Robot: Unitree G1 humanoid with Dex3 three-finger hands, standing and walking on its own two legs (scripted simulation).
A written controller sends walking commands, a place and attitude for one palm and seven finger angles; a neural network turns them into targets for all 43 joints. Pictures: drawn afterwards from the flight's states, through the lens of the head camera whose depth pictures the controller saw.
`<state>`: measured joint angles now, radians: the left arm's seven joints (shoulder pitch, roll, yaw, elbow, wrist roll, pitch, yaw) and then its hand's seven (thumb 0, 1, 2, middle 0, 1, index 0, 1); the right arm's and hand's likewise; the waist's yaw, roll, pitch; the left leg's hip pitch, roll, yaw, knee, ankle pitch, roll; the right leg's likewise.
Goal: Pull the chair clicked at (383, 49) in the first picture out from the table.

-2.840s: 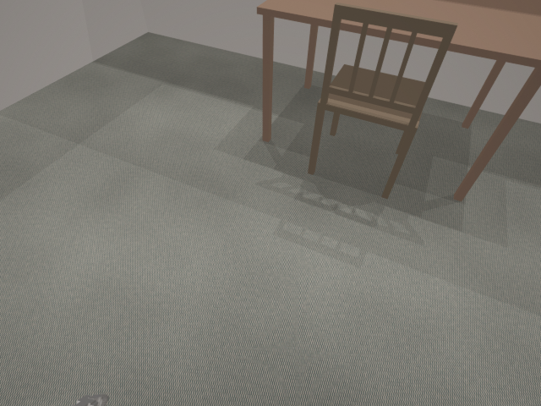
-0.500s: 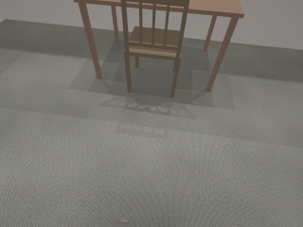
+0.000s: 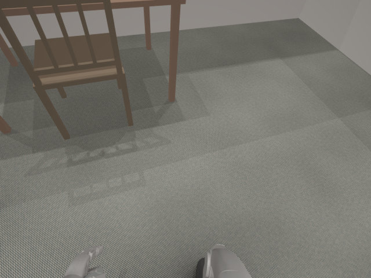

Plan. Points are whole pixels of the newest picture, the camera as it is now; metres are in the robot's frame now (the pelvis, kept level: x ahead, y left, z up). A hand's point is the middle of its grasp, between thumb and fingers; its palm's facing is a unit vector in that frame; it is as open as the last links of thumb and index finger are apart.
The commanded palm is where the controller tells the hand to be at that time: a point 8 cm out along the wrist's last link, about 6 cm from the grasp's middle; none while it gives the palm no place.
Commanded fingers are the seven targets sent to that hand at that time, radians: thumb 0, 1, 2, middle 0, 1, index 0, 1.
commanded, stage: walk to a spot facing it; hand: left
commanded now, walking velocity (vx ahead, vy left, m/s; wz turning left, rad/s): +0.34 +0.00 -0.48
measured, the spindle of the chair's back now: (66, 37) +1.04 +0.52 -0.10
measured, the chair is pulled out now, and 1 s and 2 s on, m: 0.00 0.00 0.00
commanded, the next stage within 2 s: turn to face it in 0.90 s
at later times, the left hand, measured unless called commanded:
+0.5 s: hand (106, 224) +0.27 +0.20 -0.17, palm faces -0.09 -0.97 -0.23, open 7.3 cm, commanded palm none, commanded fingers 0.00 0.90 0.90 -0.20 -0.30 -0.20 -0.30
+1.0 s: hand (164, 133) +0.59 +0.06 -0.17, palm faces -0.49 -0.85 -0.18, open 7.4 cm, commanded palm none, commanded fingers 0.00 0.90 0.90 -0.20 -0.30 -0.20 -0.30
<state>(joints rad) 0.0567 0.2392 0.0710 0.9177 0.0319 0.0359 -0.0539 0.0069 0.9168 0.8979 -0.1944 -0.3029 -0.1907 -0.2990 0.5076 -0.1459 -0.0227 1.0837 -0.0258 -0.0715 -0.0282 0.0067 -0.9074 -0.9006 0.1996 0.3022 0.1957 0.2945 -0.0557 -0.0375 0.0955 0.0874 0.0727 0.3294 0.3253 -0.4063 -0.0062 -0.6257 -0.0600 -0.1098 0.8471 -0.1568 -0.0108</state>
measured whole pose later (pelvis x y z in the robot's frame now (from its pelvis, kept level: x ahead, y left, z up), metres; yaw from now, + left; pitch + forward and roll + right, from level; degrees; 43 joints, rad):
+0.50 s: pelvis +0.22 +0.00 +0.00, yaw -10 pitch +0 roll -1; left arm 0.31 0.24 0.06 1.01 0.02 -0.05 -0.01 0.00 0.93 0.90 -0.20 -0.30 -0.20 -0.30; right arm 0.12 -0.18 -0.05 0.92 -0.03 -0.04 0.02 0.01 -0.92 -0.90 0.20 0.30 0.19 0.29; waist 0.04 0.00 0.02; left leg -0.48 0.12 0.08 0.69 -0.24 -0.05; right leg -0.14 0.06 -0.02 0.48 -0.35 -0.05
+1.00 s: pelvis +0.40 -0.05 -0.01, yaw -29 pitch +0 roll +0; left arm 0.12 0.21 0.08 0.94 0.03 0.02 -0.05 0.01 0.91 0.90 -0.20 -0.30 -0.19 -0.30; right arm 0.41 -0.20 -0.07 1.04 -0.03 -0.03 -0.01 0.00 -0.92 -0.90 0.20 0.30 0.20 0.29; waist -0.04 -0.01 0.11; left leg 0.00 0.19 0.40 0.53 -0.45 -0.08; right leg -0.51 -0.07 -0.14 0.68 -0.20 -0.01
